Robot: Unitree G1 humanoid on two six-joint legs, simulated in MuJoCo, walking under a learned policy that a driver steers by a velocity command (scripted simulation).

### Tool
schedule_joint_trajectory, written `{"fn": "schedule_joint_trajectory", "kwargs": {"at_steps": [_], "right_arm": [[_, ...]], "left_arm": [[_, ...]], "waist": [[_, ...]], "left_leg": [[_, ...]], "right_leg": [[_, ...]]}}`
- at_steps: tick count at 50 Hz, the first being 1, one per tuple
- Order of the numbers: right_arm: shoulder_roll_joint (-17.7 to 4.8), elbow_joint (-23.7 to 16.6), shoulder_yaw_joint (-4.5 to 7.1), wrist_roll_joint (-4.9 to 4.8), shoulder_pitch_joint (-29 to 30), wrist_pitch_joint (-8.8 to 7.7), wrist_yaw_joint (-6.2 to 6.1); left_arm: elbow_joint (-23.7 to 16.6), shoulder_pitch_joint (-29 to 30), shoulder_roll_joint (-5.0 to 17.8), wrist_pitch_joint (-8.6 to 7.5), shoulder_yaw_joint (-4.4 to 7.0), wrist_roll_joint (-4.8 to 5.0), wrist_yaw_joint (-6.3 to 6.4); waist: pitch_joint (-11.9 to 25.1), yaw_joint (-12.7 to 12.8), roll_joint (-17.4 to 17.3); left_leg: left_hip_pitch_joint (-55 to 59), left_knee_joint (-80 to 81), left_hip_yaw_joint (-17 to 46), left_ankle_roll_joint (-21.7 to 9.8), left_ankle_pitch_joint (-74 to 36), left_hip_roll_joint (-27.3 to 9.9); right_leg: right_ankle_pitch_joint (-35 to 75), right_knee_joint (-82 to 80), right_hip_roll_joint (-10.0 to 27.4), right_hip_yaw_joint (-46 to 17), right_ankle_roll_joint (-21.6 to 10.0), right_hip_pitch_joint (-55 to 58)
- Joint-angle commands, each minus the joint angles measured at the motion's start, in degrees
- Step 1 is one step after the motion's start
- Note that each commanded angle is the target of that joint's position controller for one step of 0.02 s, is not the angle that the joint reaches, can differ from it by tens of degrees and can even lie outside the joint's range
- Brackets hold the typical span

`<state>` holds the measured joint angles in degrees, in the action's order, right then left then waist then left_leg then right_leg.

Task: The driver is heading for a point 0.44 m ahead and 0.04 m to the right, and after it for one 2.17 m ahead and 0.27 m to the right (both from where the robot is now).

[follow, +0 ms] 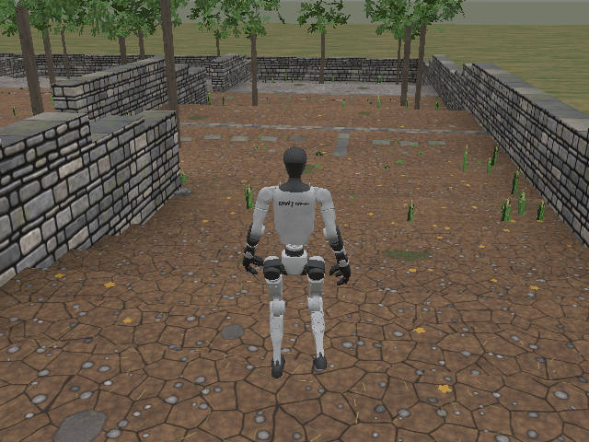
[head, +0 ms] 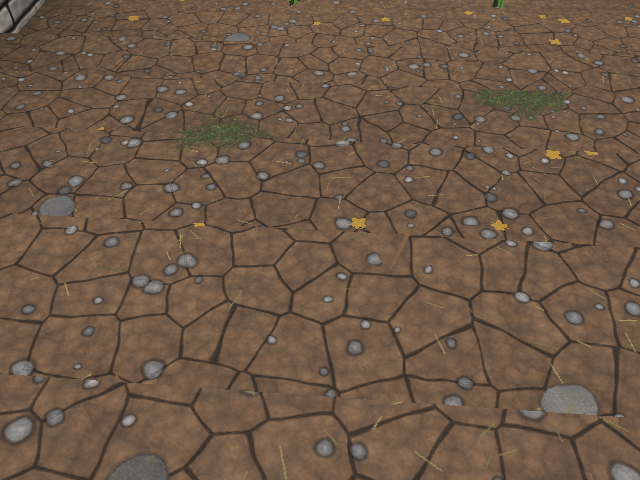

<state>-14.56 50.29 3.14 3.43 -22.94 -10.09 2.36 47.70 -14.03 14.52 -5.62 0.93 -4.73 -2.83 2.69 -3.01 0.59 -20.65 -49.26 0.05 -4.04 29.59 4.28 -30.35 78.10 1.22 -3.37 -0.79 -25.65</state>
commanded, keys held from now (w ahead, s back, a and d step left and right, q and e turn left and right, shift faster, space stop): w+q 0.16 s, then w+e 0.84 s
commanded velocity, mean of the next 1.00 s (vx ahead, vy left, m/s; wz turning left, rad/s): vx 0.50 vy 0.00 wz -0.14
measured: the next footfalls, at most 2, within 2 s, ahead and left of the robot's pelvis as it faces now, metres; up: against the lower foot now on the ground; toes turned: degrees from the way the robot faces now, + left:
right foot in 0.24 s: +0.30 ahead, -0.12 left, -0.16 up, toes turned +5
left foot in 0.60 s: +0.55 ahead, +0.14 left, -0.16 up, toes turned +2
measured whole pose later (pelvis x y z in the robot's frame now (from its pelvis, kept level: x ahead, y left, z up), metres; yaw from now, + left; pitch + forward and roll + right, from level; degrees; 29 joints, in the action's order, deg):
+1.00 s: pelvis +0.57 +0.01 -0.12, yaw -12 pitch +0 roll +3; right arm -11.9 56.7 0.2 6.5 -27.8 -5.6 0.9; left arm 47.4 -4.6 12.5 -5.6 1.1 -4.2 -6.3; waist 0.4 -5.4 2.5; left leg 1.3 -13.9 -14.3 0.3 14.9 -0.4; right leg 2.4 52.4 5.0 -1.5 -3.6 -39.8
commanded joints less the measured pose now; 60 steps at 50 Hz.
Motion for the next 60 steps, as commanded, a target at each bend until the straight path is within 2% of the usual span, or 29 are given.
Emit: {"fn": "schedule_joint_trajectory", "kwargs": {"at_steps": [1, 3, 5, 7, 11, 12, 13, 14, 15, 16, 18, 19, 20, 23, 28, 30, 32, 33, 34, 38, 44, 48, 50, 52, 56, 57, 58, 59, 60], "right_arm": [[-0.69, -1.08, -2.24, 0.63, 0.64, 1.59, 1.10], [1.12, -5.18, -3.83, 1.15, 7.72, 2.22, -0.61], [0.13, -3.95, -4.19, 1.96, 5.08, 1.12, -2.70], [-6.11, -2.69, -3.24, 1.35, 0.31, 0.80, -0.99], [-8.09, 1.89, -3.01, -2.21, -10.73, 2.23, 2.05], [-7.89, 1.65, -3.19, -0.43, -8.91, 2.89, 3.29], [0.42, 3.48, -4.53, 1.57, -20.02, 2.37, 4.37], [2.40, 1.81, -5.23, 1.79, -20.97, 3.45, 4.55], [-1.98, -4.56, -3.93, 1.03, -6.21, 4.19, 3.63], [-2.05, -8.80, -4.13, 0.49, 2.24, 4.20, 2.49], [-0.29, -8.90, -5.30, 2.16, 7.67, 3.88, -0.98], [-0.28, -7.20, -5.47, 2.25, 7.43, 4.32, -0.97], [-0.10, -7.03, -5.34, 2.38, 8.10, 5.09, -0.78], [1.79, -8.49, -7.04, -0.53, 14.29, 6.70, 1.24], [-5.29, -11.53, -4.94, 0.32, 24.24, 4.93, 0.07], [-10.16, -10.27, -2.41, -1.01, 17.48, 3.38, -0.98], [-11.93, -5.61, -1.73, -2.00, -5.71, 3.50, -1.46], [-9.37, -4.05, -1.39, -0.67, -6.83, 3.53, -2.02], [-7.16, -4.13, -1.78, -1.28, -0.79, 3.36, -2.55], [0.92, -4.64, -3.38, -1.22, 7.09, 3.26, -3.70], [-1.29, -0.29, -1.86, 1.57, 2.92, 3.01, -2.51], [-2.36, 0.79, -2.23, 4.04, 3.43, 3.16, -1.15], [-3.47, 0.57, -2.48, 3.59, 5.44, 2.80, -1.57], [-6.25, 3.49, -1.49, -0.28, -0.67, 2.75, -2.04], [-11.94, 3.08, 0.64, 2.08, 0.40, 3.83, -2.58], [-5.57, 2.62, -0.88, 3.22, -5.87, 3.39, -1.92], [-0.09, -0.31, -2.74, 3.75, -3.98, 2.22, 0.04], [-2.44, -4.08, -2.28, -0.40, 11.35, 1.74, 2.31], [-2.14, -6.64, -1.99, -1.86, 18.22, 1.52, 2.26]], "left_arm": [[-7.81, 5.57, 1.20, -0.08, -0.31, -1.46, 0.58], [-6.58, -1.26, -1.31, 0.47, -1.99, -3.94, -0.38], [-6.49, -0.41, -1.98, 0.45, -2.88, -1.02, -0.70], [-8.14, 2.19, -0.47, 1.87, -2.41, 1.41, -0.74], [-5.86, 0.92, 6.25, 3.13, -0.55, -1.46, -0.61], [-3.47, -8.98, 10.00, 2.45, 1.74, -0.91, -0.05], [0.10, -23.47, 12.70, 1.22, 3.26, -1.21, -0.47], [0.10, -24.86, 13.50, 1.40, 3.37, -1.03, -1.46], [0.47, -24.84, 11.90, 2.25, 3.34, -1.58, -1.24], [0.25, -17.31, 12.28, 2.05, 3.68, 0.14, -0.79], [-0.24, -7.74, -2.84, 0.17, -1.90, -0.33, -0.38], [-1.50, -1.83, -4.60, -0.28, -2.64, -0.73, -0.24], [-0.82, -2.34, -2.31, -1.09, -1.96, 1.74, -0.10], [1.79, -5.57, 6.84, -2.03, 0.76, 2.56, -1.02], [2.74, -10.18, 8.06, -1.16, 2.60, 1.16, -2.40], [1.72, -7.59, 7.49, -1.55, 2.85, 0.55, -2.11], [-0.26, -15.80, -3.42, -2.70, -0.32, 0.07, -1.89], [0.32, -7.03, 1.31, -2.11, 1.26, 1.06, -1.87], [0.86, -4.50, 0.73, -1.72, 1.36, 1.58, -0.61], [2.17, -3.28, -2.89, -0.67, 0.66, -0.34, -0.01], [-0.21, 5.76, -2.12, 0.14, 0.23, 1.66, -3.06], [-0.55, 1.78, -0.33, 0.03, 0.36, 0.24, -3.89], [-2.15, 3.37, 2.65, -0.79, 1.38, -0.10, -3.49], [-5.98, 13.47, 2.93, -0.51, 1.64, 0.65, -2.54], [-3.18, -2.23, 6.16, -2.19, 4.25, 1.99, -0.71], [-2.30, -8.24, 11.46, -2.62, 6.62, 1.44, 1.71], [-0.27, -18.47, 13.65, -2.18, 6.61, 0.14, 2.85], [4.60, -27.70, 11.07, -2.91, 6.65, -0.14, 2.32], [4.87, -23.49, 9.76, -3.50, 6.79, 1.39, 2.00]], "waist": [[-6.28, 3.81, -1.15], [-4.24, 6.59, -0.30], [-3.88, 4.51, 1.99], [-6.22, 4.67, -0.54], [-11.07, 3.06, 0.34], [-7.33, 7.52, -0.61], [11.38, 6.50, 9.90], [18.98, 6.83, 14.18], [11.53, 11.85, 6.77], [2.76, 10.43, 6.40], [-6.09, 4.32, -4.32], [-10.17, 1.17, -2.30], [-6.81, 1.68, 2.05], [-5.73, 3.30, 1.34], [-3.80, 5.66, 1.85], [0.50, 1.01, 0.92], [25.73, -3.45, -17.02], [8.79, -6.40, -7.50], [1.11, -3.64, -6.18], [0.30, 2.54, -4.43], [-3.26, 2.03, -3.03], [-3.90, 4.49, -4.89], [-5.92, 4.99, -3.70], [-9.07, 0.23, -2.83], [-1.94, 6.87, -3.34], [8.50, 5.45, 7.37], [17.62, 8.98, 12.97], [4.14, 17.21, 6.07], [-4.59, 15.86, 3.96]], "left_leg": [[-0.57, 15.76, 31.75, -17.71, -12.92, -16.52], [-21.63, 13.57, 16.51, -13.11, -3.96, -5.07], [-31.56, 7.85, 7.96, -7.20, 3.17, 0.29], [-39.77, 7.54, 10.41, -7.61, 12.14, -0.57], [-7.74, -9.81, 20.79, -8.34, 4.55, -4.10], [-5.31, -23.09, 21.82, -4.80, -9.42, -3.95], [-17.83, -47.04, 13.58, -0.01, -7.62, 2.17], [-35.57, -65.03, 7.67, 3.98, 15.56, 6.22], [-47.42, -66.80, 6.02, 5.71, 12.97, 5.41], [-59.36, -63.69, 6.33, 5.89, 5.23, -0.12], [-48.09, -36.18, 12.48, 2.64, -17.81, -10.77], [-37.22, -20.18, 12.01, 2.35, -24.71, -15.07], [-26.80, -9.88, 7.21, 2.93, -25.91, -13.92], [-3.94, 5.92, -0.89, 5.10, -24.05, -8.48], [-2.73, 16.87, -0.50, 0.80, -30.01, -5.21], [13.76, 15.65, -0.29, -4.57, -33.50, -6.05], [53.66, 25.85, 35.52, -24.38, -36.68, -32.14], [40.62, 32.18, 35.49, -16.64, -14.78, -28.65], [29.34, 35.37, 27.22, -12.12, -5.36, -26.14], [18.20, 41.42, 11.01, -9.55, -23.54, -21.76], [17.21, 44.85, -4.04, -9.52, -39.29, -21.30], [5.92, 40.43, -10.37, -7.58, -35.67, -19.90], [11.32, 36.95, -9.93, -6.72, -32.49, -21.38], [23.74, 36.93, -10.41, -6.14, -34.29, -22.71], [17.11, 11.70, -16.54, -3.54, -59.77, -20.07], [1.37, -5.93, -16.15, 1.79, -41.23, -14.59], [-16.69, -21.38, -9.90, 5.91, 6.01, -4.07], [-32.46, -27.58, 0.05, 3.73, 7.45, -2.60], [-36.34, -28.14, 3.76, 2.59, 3.98, -6.77]], "right_leg": [[6.19, -0.98, 1.49, -5.59, -0.63, -26.66], [33.36, -14.35, 1.39, -0.29, -2.12, -7.59], [60.06, -32.10, 2.88, 1.68, 0.62, 9.45], [53.75, -33.36, 0.85, 7.33, 4.39, 24.06], [48.67, -61.76, 2.63, 7.10, 1.23, 18.10], [47.92, -60.61, 5.94, 4.75, -3.82, 24.86], [76.40, -36.39, 12.80, -0.76, -17.03, 52.35], [78.19, -36.51, 19.80, -17.69, -27.27, 64.75], [60.12, -44.34, 19.82, -25.38, -24.10, 61.10], [21.50, -52.56, 22.75, -33.70, -22.85, 52.03], [18.04, -62.29, 21.29, -29.57, -20.65, 23.97], [21.24, -67.45, 18.35, -25.13, -21.13, 9.34], [19.36, -67.06, 13.08, -18.43, -20.66, 4.77], [23.99, -66.88, 7.33, -9.83, -16.73, -6.93], [34.51, -58.51, 9.92, -13.72, -14.38, 10.54], [43.13, -48.18, 5.46, -10.02, -9.02, 6.38], [-1.59, -15.51, -7.45, -0.06, -1.17, -16.55], [1.08, -7.87, -2.79, -3.09, -2.65, -25.81], [7.57, -7.68, 0.42, -1.99, -3.75, -25.58], [14.02, -15.31, 5.45, -1.08, -3.67, -13.73], [30.23, -31.13, 6.15, 0.37, -1.75, -14.69], [38.05, -18.77, 4.22, 1.68, -2.67, -1.00], [31.62, -19.15, 4.74, 0.15, -3.73, -6.35], [15.60, -35.87, 4.11, 4.29, -3.07, -12.88], [24.72, -41.24, -5.19, 11.53, -5.97, 16.85], [40.42, -38.22, -1.85, 0.86, -15.12, 38.66], [39.06, -49.47, 10.30, -25.21, -27.24, 56.04], [31.96, -57.65, 13.21, -32.37, -22.77, 52.80], [28.77, -58.25, 15.14, -28.82, -20.51, 42.61]]}}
